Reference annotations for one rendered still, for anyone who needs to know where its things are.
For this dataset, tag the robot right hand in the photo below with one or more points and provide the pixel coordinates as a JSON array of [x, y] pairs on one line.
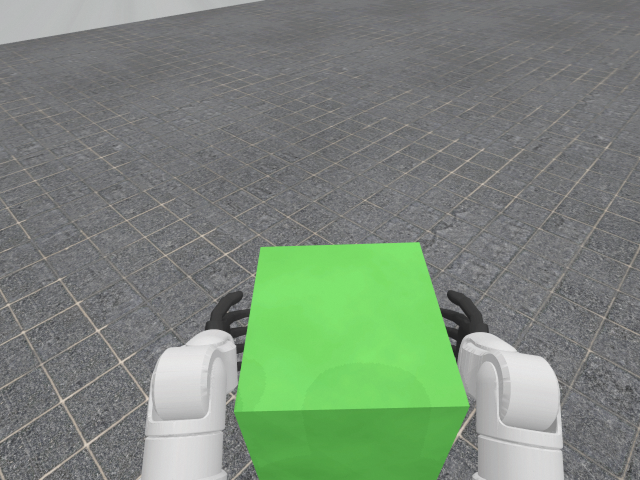
[[467, 325]]

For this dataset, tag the right robot forearm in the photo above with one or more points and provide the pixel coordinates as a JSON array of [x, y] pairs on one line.
[[518, 414]]

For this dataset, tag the robot left hand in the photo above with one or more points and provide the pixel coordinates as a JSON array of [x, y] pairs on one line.
[[221, 320]]

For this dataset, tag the left robot forearm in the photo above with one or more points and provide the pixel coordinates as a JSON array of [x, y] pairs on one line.
[[187, 408]]

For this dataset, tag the carton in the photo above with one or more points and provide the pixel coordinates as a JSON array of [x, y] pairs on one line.
[[347, 372]]

